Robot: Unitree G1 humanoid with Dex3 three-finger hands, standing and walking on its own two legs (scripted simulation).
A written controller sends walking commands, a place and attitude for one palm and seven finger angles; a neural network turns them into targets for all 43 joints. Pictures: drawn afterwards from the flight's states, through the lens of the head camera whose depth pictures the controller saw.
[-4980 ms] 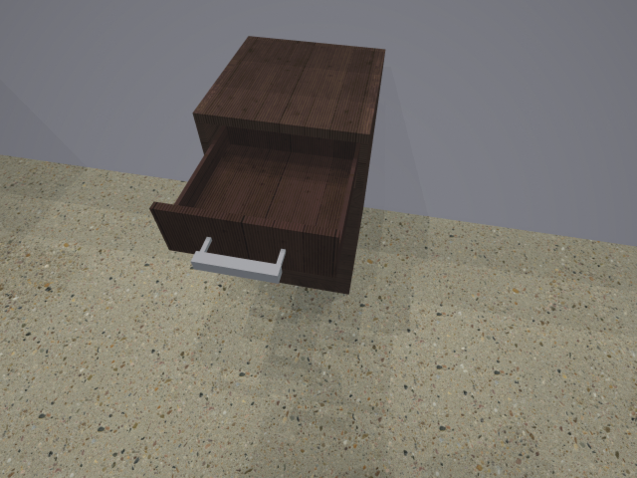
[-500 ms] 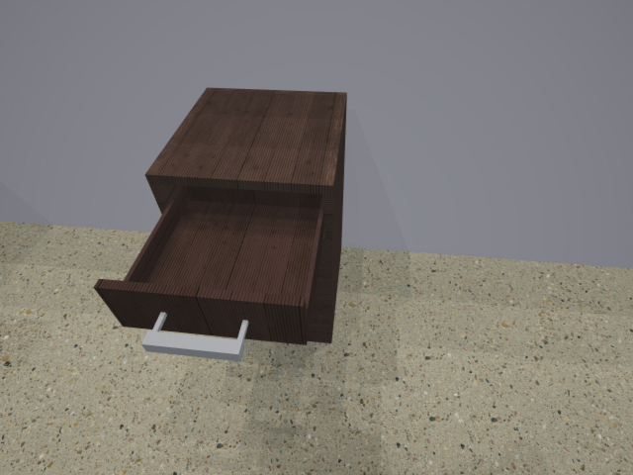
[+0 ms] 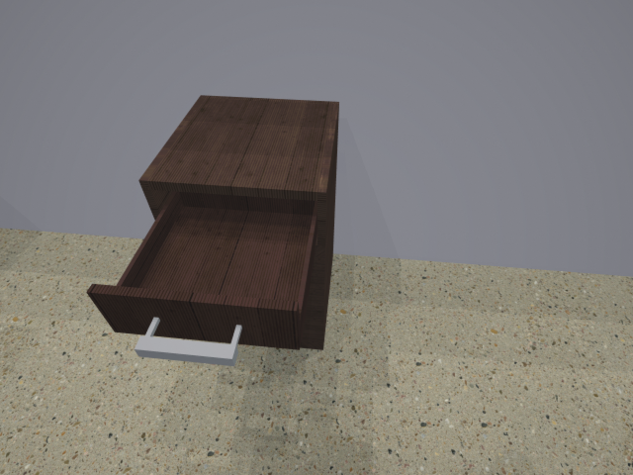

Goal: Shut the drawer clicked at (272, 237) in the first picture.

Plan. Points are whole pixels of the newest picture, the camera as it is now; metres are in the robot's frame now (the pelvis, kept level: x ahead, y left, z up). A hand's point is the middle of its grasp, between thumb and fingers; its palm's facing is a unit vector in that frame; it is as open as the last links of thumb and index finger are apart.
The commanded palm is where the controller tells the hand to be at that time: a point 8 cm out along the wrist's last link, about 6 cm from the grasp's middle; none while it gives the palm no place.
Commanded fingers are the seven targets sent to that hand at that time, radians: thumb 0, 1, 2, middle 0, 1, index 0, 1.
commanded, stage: look again from close up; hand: left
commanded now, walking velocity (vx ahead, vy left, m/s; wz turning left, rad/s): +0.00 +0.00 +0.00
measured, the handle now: (191, 338) +0.39 +0.26 -0.16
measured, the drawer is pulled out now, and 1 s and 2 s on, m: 0.30 0.30 0.30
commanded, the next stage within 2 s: shuffle to correct the standing spot in 0.26 s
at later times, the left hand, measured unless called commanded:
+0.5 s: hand out of the picture +0.01 +0.16 -0.17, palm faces +0.05 -0.99 -0.16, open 7.4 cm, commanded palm none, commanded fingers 0.00 0.90 0.90 -0.20 -0.30 -0.20 -0.30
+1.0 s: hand out of the picture +0.15 +0.22 -0.16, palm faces -0.01 -0.96 -0.28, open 7.4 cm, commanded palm none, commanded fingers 0.00 0.90 0.90 -0.20 -0.30 -0.20 -0.30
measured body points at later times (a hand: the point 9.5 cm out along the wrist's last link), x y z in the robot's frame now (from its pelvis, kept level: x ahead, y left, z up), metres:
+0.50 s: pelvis +0.05 +0.01 +0.00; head +0.05 +0.00 +0.45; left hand +0.01 +0.21 -0.15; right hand +0.03 -0.20 -0.16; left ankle +0.08 +0.11 -0.74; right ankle +0.05 -0.11 -0.74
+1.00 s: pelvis +0.10 +0.03 +0.00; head +0.12 +0.01 +0.45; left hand +0.15 +0.27 -0.14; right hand +0.11 -0.20 -0.17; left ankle +0.08 +0.11 -0.74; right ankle +0.05 -0.10 -0.74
